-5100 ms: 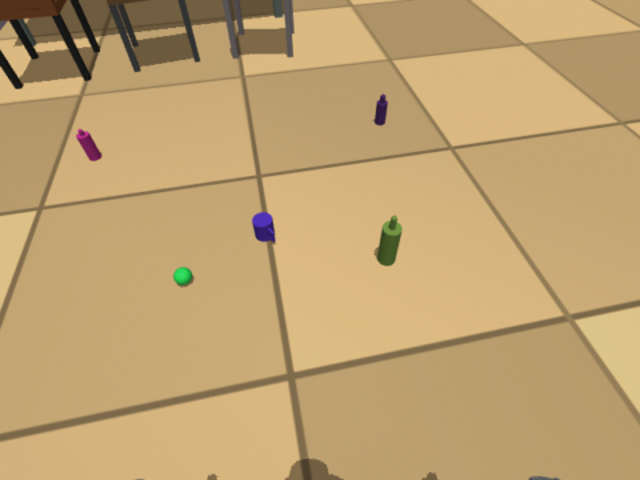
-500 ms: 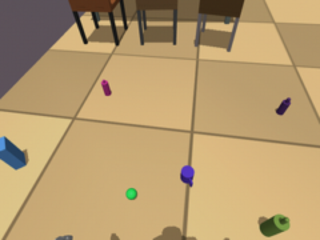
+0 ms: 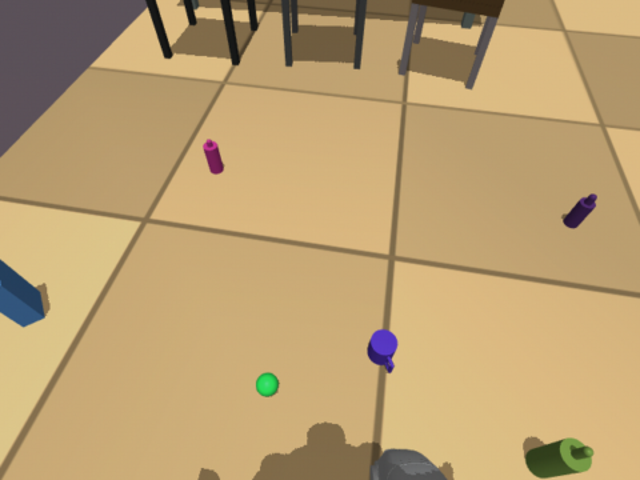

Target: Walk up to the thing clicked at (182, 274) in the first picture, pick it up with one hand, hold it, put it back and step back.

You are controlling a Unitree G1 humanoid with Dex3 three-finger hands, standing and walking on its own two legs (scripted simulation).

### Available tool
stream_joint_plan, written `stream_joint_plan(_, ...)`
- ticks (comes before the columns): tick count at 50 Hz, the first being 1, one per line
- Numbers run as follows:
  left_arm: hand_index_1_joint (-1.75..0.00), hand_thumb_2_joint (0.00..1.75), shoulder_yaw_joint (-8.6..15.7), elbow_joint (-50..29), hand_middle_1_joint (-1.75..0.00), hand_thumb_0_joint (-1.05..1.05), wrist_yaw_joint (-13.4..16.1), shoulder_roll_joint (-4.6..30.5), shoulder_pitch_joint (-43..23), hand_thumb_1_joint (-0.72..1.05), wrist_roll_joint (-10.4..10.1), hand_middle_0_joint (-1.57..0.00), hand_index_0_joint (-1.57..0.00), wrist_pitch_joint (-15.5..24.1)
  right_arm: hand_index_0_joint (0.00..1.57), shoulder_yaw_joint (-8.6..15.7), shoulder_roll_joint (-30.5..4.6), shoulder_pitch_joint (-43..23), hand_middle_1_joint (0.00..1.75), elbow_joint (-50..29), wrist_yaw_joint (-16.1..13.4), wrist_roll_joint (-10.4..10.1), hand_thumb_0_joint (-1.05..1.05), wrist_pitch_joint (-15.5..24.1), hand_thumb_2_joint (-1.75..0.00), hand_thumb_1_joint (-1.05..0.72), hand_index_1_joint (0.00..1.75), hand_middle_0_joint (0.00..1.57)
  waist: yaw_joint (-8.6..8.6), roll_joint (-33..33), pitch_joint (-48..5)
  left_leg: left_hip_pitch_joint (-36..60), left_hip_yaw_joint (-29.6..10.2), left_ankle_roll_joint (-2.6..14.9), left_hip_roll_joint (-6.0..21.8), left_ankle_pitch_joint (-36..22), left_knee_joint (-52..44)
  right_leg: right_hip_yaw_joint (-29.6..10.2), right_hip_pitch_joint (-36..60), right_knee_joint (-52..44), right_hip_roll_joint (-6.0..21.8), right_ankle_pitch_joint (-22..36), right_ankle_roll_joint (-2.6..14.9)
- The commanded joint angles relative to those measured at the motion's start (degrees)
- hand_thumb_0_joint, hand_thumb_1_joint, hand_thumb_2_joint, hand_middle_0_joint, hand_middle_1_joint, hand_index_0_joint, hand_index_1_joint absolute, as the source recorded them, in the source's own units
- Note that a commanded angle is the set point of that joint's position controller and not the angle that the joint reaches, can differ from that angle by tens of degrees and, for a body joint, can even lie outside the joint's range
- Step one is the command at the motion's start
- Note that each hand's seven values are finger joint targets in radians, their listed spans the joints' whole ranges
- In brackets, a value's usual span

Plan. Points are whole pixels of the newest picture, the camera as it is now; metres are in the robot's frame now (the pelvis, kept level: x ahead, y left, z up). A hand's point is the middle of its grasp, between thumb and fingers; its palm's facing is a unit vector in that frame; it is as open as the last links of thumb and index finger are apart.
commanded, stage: walk up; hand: left
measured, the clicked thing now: (267, 384) +0.41 +0.17 -0.74
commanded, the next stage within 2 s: none
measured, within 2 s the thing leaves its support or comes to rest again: neither
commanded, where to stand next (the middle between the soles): +0.03 -0.02 m, yaw -1 degrees
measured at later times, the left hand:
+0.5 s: hand (163, 440) +0.18 +0.25 -0.18, palm faces -0.05 -0.96 -0.28, open 7.3 cm
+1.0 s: hand out of the picture +0.00 +0.25 -0.14, palm faces -0.09 -0.91 -0.41, open 7.3 cm
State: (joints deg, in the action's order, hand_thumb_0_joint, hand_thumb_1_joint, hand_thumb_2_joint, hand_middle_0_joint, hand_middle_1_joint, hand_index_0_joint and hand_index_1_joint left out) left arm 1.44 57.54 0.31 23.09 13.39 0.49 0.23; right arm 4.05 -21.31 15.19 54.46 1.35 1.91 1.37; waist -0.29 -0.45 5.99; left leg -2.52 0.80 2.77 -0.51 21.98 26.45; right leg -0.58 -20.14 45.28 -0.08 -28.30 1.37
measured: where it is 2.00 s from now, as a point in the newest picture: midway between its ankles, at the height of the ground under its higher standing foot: outside the picture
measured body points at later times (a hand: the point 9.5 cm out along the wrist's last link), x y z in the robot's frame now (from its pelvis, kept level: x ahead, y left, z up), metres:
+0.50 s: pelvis -0.01 +0.03 -0.04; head +0.05 +0.07 +0.41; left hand +0.18 +0.30 -0.16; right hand +0.07 -0.30 -0.13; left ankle -0.01 +0.13 -0.74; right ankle +0.13 -0.09 -0.73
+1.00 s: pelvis -0.06 -0.03 -0.02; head -0.08 -0.04 +0.43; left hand +0.00 +0.30 -0.12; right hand -0.04 -0.38 -0.12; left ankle -0.01 +0.12 -0.73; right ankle -0.08 -0.14 -0.74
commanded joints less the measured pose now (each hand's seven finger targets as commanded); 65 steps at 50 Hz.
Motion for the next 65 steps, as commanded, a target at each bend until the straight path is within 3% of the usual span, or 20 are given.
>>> stream_joint_plan(1, -0.30, 0.90, 1.94, -7.65, -0.30, 0.00, 0.35, 7.95, -6.99, 0.90, 0.17, -0.20, -0.20, 1.91, 0.20, 2.90, -13.01, 1.47, 0.30, -3.28, -2.61, -1.14, 0.00, 0.16, -0.90, -0.90, 0.30, 0.20, -2.54, -7.54, -1.52, 11.18, -8.91, 2.88, 11.51, -52.43, -1.55, 3.48, -11.85, -4.14, -0.06, 6.63, 0.82)
stream_joint_plan(7, -0.30, 0.90, 4.49, -7.14, -0.30, 0.00, 0.00, 8.94, -2.76, 0.90, 0.68, -0.20, -0.20, -1.38, 0.20, 2.12, -12.58, -4.93, 0.30, -7.21, -4.72, -3.95, 0.00, -0.76, -0.90, -0.90, 0.30, 0.20, 3.09, -4.01, -5.84, -6.57, -3.46, 0.12, 5.96, -53.36, 11.60, 4.72, 13.87, -17.55, -0.74, 33.43, 3.90)
stream_joint_plan(8, -0.30, 0.90, 5.48, -7.70, -0.30, 0.00, -0.15, 11.41, -1.51, 0.90, 0.80, -0.20, -0.20, -1.94, 0.20, 1.78, -11.18, -3.55, 0.30, -7.72, -5.10, -4.39, 0.00, -0.96, -0.90, -0.90, 0.30, 0.20, 3.88, 1.33, -7.08, -11.52, -2.55, -1.40, 3.47, -44.05, 18.83, 1.15, 18.65, -16.68, 3.40, 49.22, 6.01)
stream_joint_plan(10, -0.30, 0.90, 5.24, -11.11, -0.30, 0.00, 0.38, 12.71, -3.06, 0.90, 0.41, -0.20, -0.20, -2.68, 0.20, 1.38, -9.38, 3.64, 0.30, -6.39, -6.19, -4.53, 0.00, -2.20, -0.90, -0.90, 0.30, 0.20, 3.01, 15.32, -13.10, -16.76, -0.42, -2.97, -5.72, 14.68, 42.41, -17.20, 21.32, -22.36, 20.37, 68.53, 18.57)
stream_joint_plan(13, -0.30, 0.90, 4.46, -15.48, -0.30, 0.00, 0.67, 8.96, -12.11, 0.90, 0.76, -0.20, -0.20, -3.59, 0.20, 2.01, -11.62, 7.35, 0.30, -4.67, -6.39, -2.82, 0.00, -2.71, -0.90, -0.90, 0.30, 0.20, -1.38, 9.56, -9.57, -13.73, -6.30, -2.49, -0.88, 17.74, 43.58, -10.28, 9.27, -20.10, 17.05, 61.27, 15.87)
stream_joint_plan(20, -0.30, 0.90, 4.84, -19.34, -0.30, 0.00, 0.17, 10.73, -12.56, 0.90, 2.78, -0.20, -0.20, -4.58, 0.20, 2.25, -10.59, 8.81, 0.30, -5.87, -5.82, -1.83, 0.00, -2.12, -0.90, -0.90, 0.30, 0.20, -0.12, 10.18, -12.30, -16.21, -1.63, -3.08, 0.36, 7.65, 21.96, -8.36, 9.52, -16.25, 15.19, 42.53, 13.58)
stream_joint_plan(23, -0.30, 0.90, 4.35, -20.54, -0.30, 0.00, -0.80, 9.35, -15.12, 0.90, 1.80, -0.20, -0.20, -6.11, 0.20, 3.37, -11.59, 11.06, 0.30, -4.88, -5.40, -0.08, 0.00, -1.01, -0.90, -0.90, 0.30, 0.20, -3.10, 5.70, -8.79, -6.91, -1.05, -3.22, 0.57, -8.66, 3.70, -6.20, -4.55, -7.40, 9.62, 19.07, 8.10)
stream_joint_plan(25, -0.30, 0.90, 4.73, -19.90, -0.30, 0.00, -0.76, 6.95, -11.03, 0.90, 1.39, -0.20, -0.20, -7.04, 0.20, 5.30, -21.95, 2.03, 0.30, -9.14, -5.72, 1.83, 0.00, -0.52, -0.90, -0.90, 0.30, 0.20, -0.26, -12.06, -2.98, -19.64, -35.21, 4.93, 23.09, -9.75, -9.85, -8.13, -14.53, 19.11, -6.11, -7.10, 0.06)
stream_joint_plan(26, -0.30, 0.90, 6.31, -19.16, -0.30, 0.00, -0.12, 11.74, -10.93, 0.90, 1.96, -0.20, -0.20, -7.23, 0.20, 6.15, -25.19, -2.74, 0.30, -11.45, -5.79, 0.74, 0.00, -0.31, -0.90, -0.90, 0.30, 0.20, -1.70, -13.57, -1.26, -29.95, -40.91, 10.51, 28.85, -6.84, -14.01, -14.41, -8.04, 28.27, -5.66, -9.14, -0.02)
stream_joint_plan(28, -0.30, 0.90, 7.34, -16.84, -0.30, 0.00, -0.96, 13.15, -9.85, 0.90, 2.08, -0.20, -0.20, -7.08, 0.20, 5.14, -20.30, -7.13, 0.30, -11.59, -6.67, 0.54, 0.00, 0.43, -0.90, -0.90, 0.30, 0.20, 1.63, -3.21, 0.57, -26.70, -27.52, 10.63, 22.38, -11.91, -7.35, -16.74, -10.73, 36.42, -5.41, -0.79, -0.46)
stream_joint_plan(30, -0.30, 0.90, 6.84, -15.59, -0.30, 0.00, -1.88, 11.35, -4.12, 0.90, 1.14, -0.20, -0.20, -7.21, 0.20, 4.39, -16.66, -4.91, 0.30, -10.71, -7.27, 0.06, 0.00, 1.01, -0.90, -0.90, 0.30, 0.20, 4.32, -0.71, -2.36, -14.28, -13.47, 3.59, 13.33, -17.55, -2.13, -15.98, -17.45, 36.11, -7.35, 6.18, -0.56)
stream_joint_plan(33, -0.30, 0.90, 7.31, -16.70, -0.30, 0.00, -2.53, 11.52, -3.49, 0.90, 1.99, -0.20, -0.20, -6.71, 0.20, 4.94, -16.77, 3.99, 0.30, -8.28, -7.27, -0.82, 0.00, 2.01, -0.90, -0.90, 0.30, 0.20, 0.77, -4.73, -12.28, 7.70, -15.87, 0.74, 14.47, -25.32, 2.58, -14.21, -21.24, 31.98, -5.22, 7.61, -2.20)
stream_joint_plan(40, -0.30, 0.90, 5.13, -13.74, -0.30, 0.00, -2.76, 13.18, -3.56, 0.90, 0.51, -0.20, -0.20, -0.89, 0.20, 5.14, -19.65, 6.24, 0.30, -10.90, -2.10, 1.24, 0.00, 1.53, -0.90, -0.90, 0.30, 0.20, -5.88, -17.11, -6.68, 3.68, -16.79, 10.85, 16.45, 14.07, -9.63, -3.14, -12.41, 4.34, -0.81, -4.17, -3.86)
stream_joint_plan(44, -0.30, 0.90, 5.88, -9.62, -0.30, 0.00, -3.55, 13.83, 3.23, 0.90, 1.16, -0.20, -0.20, -0.18, 0.20, 4.99, -21.30, 2.72, 0.30, -12.39, -0.80, 0.84, 0.00, 0.85, -0.90, -0.90, 0.30, 0.20, -1.78, -13.76, 0.65, -15.57, -14.16, 9.88, 17.47, 20.31, -11.76, 1.52, 0.94, -3.06, 0.50, -7.17, -0.58)
stream_joint_plan(47, -0.30, 0.90, 6.52, -4.84, -0.30, 0.00, -3.43, 11.72, 16.43, 0.90, 1.11, -0.20, -0.20, -0.01, 0.20, 3.98, -18.00, -3.60, 0.30, -13.17, -1.51, 0.78, 0.00, -0.14, -0.90, -0.90, 0.30, 0.20, 6.30, -4.36, 1.23, -28.52, -5.52, 4.72, 10.88, 19.09, 0.20, 3.92, 17.35, -17.96, -0.35, 5.40, 2.07)
stream_joint_plan(48, -0.30, 0.90, 7.48, -4.50, -0.30, 0.00, -2.91, 13.85, 19.42, 0.90, 1.86, -0.20, -0.20, 0.07, 0.20, 2.65, -13.72, -3.08, 0.30, -13.53, -1.79, 0.13, 0.00, -0.27, -0.90, -0.90, 0.30, 0.20, 8.12, 8.84, 1.31, -34.01, -0.11, 1.93, 5.95, 18.99, 15.21, -4.87, 19.71, -26.10, 2.90, -1.47, 2.82)
stream_joint_plan(49, -0.30, 0.90, 8.30, -7.26, -0.30, 0.00, -2.34, 18.31, 16.79, 0.90, 2.86, -0.20, -0.20, 0.19, 0.20, 1.22, -10.16, -2.63, 0.30, -14.24, -2.26, -1.24, 0.00, -0.32, -0.90, -0.90, 0.30, 0.20, 8.01, 20.44, 3.99, -41.37, 1.14, -1.91, -1.72, 15.51, 31.61, -28.13, 13.36, -37.09, 15.15, -20.50, 4.83)
stream_joint_plan(51, -0.30, 0.90, 7.86, -12.68, -0.30, 0.00, -2.22, 19.82, 3.90, 0.90, 2.93, -0.20, -0.20, 0.13, 0.20, 2.96, -16.57, -0.24, 0.30, -11.69, -3.02, -2.46, 0.00, -0.32, -0.90, -0.90, 0.30, 0.20, 4.28, 12.47, 10.05, -36.11, -9.47, -1.52, -1.25, 7.76, 34.18, -33.23, -0.90, -42.97, 19.78, -30.41, 5.63)
stream_joint_plan(55, -0.30, 0.90, 6.77, -12.53, -0.30, 0.00, -0.90, 14.77, 0.96, 0.90, 0.54, -0.20, -0.20, 2.86, 0.20, 2.78, -15.19, 8.12, 0.30, -6.14, -1.42, -2.36, 0.00, -0.13, -0.90, -0.90, 0.30, 0.20, -0.49, 8.83, 6.08, -31.45, -11.39, -2.28, -1.41, -6.59, 32.98, -12.42, 7.50, -37.36, 9.99, -3.65, -1.22)
stream_joint_plan(65, -0.30, 0.90, 5.83, -12.32, -0.30, 0.00, 1.75, 11.42, 6.24, 0.90, 0.59, -0.20, -0.20, 4.06, 0.20, 0.99, -9.83, 0.76, 0.30, -7.99, -0.64, -0.92, 0.00, -2.44, -0.90, -0.90, 0.30, 0.20, 3.27, 7.37, 0.33, -24.39, -6.83, -1.60, -0.10, -6.34, 18.13, -1.04, 18.70, -24.34, 13.42, 55.69, -0.99)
